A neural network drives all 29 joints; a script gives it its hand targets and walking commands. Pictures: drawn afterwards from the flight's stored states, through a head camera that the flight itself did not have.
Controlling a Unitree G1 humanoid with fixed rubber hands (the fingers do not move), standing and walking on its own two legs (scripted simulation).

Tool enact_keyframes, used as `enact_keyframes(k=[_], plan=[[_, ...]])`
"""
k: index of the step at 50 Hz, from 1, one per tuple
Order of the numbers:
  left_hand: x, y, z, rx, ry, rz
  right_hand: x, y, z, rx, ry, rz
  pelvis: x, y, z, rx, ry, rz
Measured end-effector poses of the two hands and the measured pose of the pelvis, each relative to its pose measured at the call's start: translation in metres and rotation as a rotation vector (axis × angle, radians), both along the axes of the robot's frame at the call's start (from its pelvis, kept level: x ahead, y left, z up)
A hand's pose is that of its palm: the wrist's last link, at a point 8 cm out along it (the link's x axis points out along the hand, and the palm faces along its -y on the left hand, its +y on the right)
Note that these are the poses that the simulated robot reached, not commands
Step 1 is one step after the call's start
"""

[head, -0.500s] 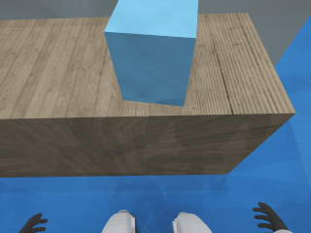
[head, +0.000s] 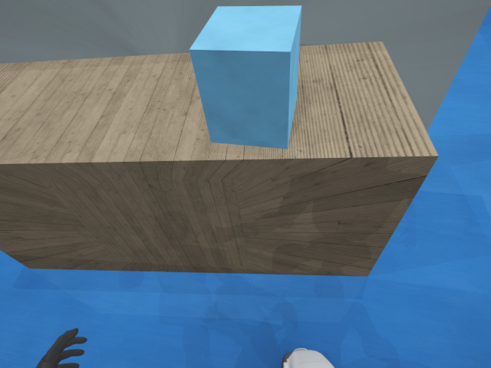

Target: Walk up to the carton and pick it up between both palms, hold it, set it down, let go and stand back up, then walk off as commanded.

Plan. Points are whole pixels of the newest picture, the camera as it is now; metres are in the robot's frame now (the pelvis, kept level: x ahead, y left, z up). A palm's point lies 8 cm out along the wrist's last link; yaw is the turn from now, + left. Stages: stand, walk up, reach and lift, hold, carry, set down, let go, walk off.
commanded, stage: walk off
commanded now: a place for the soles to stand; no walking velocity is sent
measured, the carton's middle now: (253, 78) +0.72 -0.06 +0.07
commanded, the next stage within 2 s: none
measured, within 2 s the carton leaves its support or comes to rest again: neither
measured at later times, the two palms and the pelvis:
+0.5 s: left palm out of the picture -0.07 +0.43 -0.08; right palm out of the picture -0.06 -0.24 -0.08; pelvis -0.11 +0.09 +0.01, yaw -7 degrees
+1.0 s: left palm out of the picture +0.14 +0.44 -0.12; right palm out of the picture -0.12 -0.19 -0.08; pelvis -0.06 +0.15 -0.02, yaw -11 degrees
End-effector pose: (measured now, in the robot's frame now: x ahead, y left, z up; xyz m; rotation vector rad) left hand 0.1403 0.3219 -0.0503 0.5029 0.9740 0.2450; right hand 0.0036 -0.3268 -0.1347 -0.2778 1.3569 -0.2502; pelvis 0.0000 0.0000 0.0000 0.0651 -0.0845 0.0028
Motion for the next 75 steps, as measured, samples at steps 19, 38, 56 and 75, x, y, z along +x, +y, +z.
enact_keyframes(k=[19, 38, 56, 75], plan=[[-0.190, 0.089, -0.047, -0.079, 0.270, 0.075, -0.071, 0.072, 0.068, -0.121, -0.200, 0.014, -0.093, 0.075, 0.014, -0.107, 0.058, -0.084], [-0.171, 0.142, -0.021, -0.018, 0.216, -0.006, -0.112, 0.139, 0.028, 0.000, -0.159, -0.083, -0.094, 0.128, 0.008, -0.010, 0.028, -0.154], [0.034, 0.075, -0.083, -0.166, 0.084, -0.300, -0.137, 0.104, 0.059, -0.288, -0.028, -0.138, -0.050, 0.117, -0.026, -0.019, 0.036, -0.203], [-0.070, 0.041, -0.032, -0.013, 0.106, -0.012, 0.044, 0.025, 0.020, -0.093, -0.230, 0.099, -0.034, 0.031, -0.011, -0.050, 0.039, -0.072]])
